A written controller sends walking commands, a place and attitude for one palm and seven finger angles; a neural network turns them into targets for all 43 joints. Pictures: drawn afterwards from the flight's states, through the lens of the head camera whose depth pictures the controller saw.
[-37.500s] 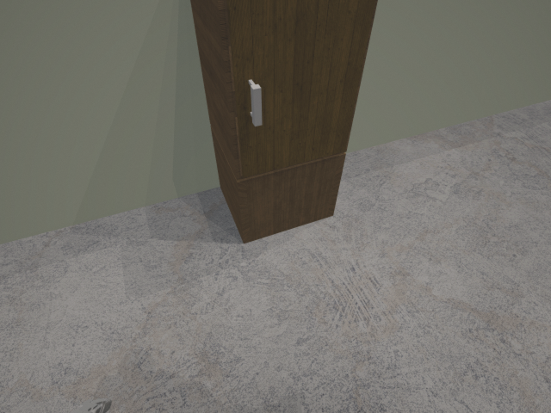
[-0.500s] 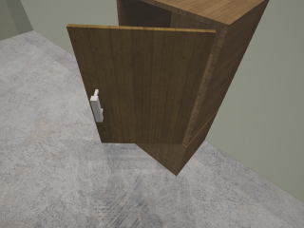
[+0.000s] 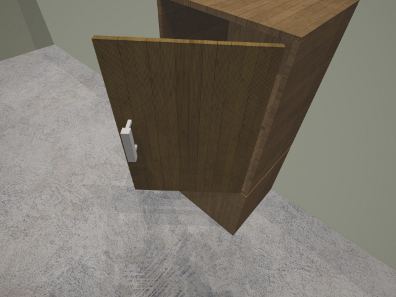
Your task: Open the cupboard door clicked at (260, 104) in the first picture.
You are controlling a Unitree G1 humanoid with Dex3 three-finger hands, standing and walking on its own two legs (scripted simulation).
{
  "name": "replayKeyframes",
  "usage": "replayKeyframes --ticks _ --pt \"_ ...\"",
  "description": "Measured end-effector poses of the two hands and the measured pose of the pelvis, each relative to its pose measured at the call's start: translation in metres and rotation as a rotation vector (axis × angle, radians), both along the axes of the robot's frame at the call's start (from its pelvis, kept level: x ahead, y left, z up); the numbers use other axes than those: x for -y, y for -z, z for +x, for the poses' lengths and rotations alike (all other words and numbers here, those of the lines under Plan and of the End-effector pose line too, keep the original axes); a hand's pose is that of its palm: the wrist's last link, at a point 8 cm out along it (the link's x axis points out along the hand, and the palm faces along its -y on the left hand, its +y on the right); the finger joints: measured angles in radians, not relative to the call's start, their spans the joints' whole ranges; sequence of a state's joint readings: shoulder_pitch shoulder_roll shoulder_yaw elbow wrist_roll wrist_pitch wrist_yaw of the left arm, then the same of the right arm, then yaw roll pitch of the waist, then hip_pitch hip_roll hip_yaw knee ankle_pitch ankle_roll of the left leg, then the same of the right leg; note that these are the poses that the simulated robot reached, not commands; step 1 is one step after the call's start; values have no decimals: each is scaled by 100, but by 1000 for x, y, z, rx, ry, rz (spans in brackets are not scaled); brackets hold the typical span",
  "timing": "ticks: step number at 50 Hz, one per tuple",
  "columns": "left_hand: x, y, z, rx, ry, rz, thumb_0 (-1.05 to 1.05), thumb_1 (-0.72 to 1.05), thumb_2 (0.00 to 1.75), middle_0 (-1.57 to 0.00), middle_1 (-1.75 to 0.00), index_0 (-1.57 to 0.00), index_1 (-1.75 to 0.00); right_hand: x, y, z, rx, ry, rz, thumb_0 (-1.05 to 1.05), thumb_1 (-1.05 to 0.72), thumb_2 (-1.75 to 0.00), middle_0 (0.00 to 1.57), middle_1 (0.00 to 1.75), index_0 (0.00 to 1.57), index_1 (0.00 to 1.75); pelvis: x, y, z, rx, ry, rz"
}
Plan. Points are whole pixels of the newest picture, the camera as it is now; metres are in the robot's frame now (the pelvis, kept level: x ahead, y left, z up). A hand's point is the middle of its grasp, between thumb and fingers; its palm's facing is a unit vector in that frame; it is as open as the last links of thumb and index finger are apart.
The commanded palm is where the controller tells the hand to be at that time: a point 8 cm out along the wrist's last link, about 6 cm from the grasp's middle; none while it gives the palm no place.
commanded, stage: come to a stop and stand still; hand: left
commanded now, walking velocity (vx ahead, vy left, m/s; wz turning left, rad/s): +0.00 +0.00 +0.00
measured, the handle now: (130, 140) +0.53 +0.23 -0.04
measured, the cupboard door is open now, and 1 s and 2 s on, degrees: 41 41 41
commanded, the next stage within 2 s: look again from close up in 0.10 s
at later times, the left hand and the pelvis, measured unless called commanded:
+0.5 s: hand out of the picture +0.03 +0.21 -0.16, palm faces -0.02 -0.97 -0.26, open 7.4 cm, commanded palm none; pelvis -0.02 +0.00 +0.01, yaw -1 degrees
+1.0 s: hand out of the picture +0.13 +0.22 -0.05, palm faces +0.30 -0.95 -0.11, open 7.5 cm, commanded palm +0.08 +0.27 -0.06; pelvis -0.04 +0.02 -0.01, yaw +3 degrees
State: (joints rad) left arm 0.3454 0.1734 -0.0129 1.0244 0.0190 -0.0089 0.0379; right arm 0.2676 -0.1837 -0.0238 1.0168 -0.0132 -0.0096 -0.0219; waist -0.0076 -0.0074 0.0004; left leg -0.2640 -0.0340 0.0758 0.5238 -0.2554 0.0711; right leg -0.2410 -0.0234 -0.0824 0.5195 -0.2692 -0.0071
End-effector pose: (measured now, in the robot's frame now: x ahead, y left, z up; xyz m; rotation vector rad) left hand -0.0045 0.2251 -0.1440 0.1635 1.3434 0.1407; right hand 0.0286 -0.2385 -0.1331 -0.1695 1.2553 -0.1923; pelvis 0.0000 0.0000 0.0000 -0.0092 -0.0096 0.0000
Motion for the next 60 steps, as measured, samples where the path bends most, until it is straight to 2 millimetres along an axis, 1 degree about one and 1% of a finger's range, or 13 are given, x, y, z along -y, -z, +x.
replayKeyframes --ticks 7,14,22,34,43,44,45,47,50,53,56,58,60 --pt "-13 -6 15 67 8 37 0 91 89 -20 -30 -20 -30 12 -8 36 114 -36 -20 1 -91 -90 20 30 20 30 2 0 -3 29 11 -1" --pt "-23 -15 30 131 28 61 0 91 89 -20 -30 -20 -30 18 -16 43 141 -63 -29 1 -91 -90 20 30 20 30 3 -3 -12 40 11 0" --pt "-32 -18 30 135 48 67 0 91 89 -20 -30 -20 -30 22 -16 15 75 -53 -39 1 -90 -90 20 30 20 30 1 -6 -20 40 9 -1" --pt "-37 -11 6 51 48 48 0 91 89 -20 -30 -20 -30 15 -11 -43 -76 -4 -38 1 -90 -90 20 30 20 30 -8 -8 -27 38 7 -3" --pt "-32 -5 -15 -9 36 29 0 91 89 -20 -30 -20 -30 -3 -7 -54 -110 7 -12 1 -90 -90 20 30 20 30 -15 -8 -29 32 9 -5" --pt "-33 -9 -9 44 -31 18 1 91 89 -20 -30 -20 -30 -6 -8 -50 -74 8 -13 1 -90 -90 20 30 20 30 -15 -6 -30 35 4 -5" --pt "-35 -21 8 168 -75 22 1 91 89 -20 -30 -20 -30 -8 -11 -43 -6 0 -22 1 -90 -90 20 30 20 30 -16 -5 -30 35 1 -2" --pt "-40 -56 45 461 -120 52 2 90 89 -20 -31 -20 -31 -12 -16 -24 144 -16 -30 1 -90 -90 20 30 20 30 -15 -1 -31 26 -12 9" --pt "-43 -105 98 855 -143 51 2 87 88 -20 -32 -20 -33 -14 -19 12 329 -76 -27 1 -90 -90 20 30 20 30 -15 9 -36 -5 -57 3" --pt "-47 -131 135 1189 -91 24 1 82 86 -20 -35 -20 -36 -11 -18 53 481 -144 -28 1 -90 -90 20 30 20 30 -12 29 -43 -88 -62 -6" --pt "-43 -125 147 1400 49 -34 1 77 83 -20 -39 -20 -39 -5 -17 94 628 -204 -43 1 -90 -90 20 30 20 30 -7 59 -49 -166 -43 -11" --pt "-40 -106 145 1407 133 -85 0 73 82 -21 -41 -21 -42 -2 -16 118 708 -239 -53 1 -90 -90 20 30 20 30 -3 78 -51 -197 -40 -13" --pt "-39 -82 137 1340 133 -139 0 68 80 -21 -44 -21 -45 -2 -17 139 762 -263 -62 1 -90 -90 20 30 20 30 -1 91 -50 -217 -42 -16"
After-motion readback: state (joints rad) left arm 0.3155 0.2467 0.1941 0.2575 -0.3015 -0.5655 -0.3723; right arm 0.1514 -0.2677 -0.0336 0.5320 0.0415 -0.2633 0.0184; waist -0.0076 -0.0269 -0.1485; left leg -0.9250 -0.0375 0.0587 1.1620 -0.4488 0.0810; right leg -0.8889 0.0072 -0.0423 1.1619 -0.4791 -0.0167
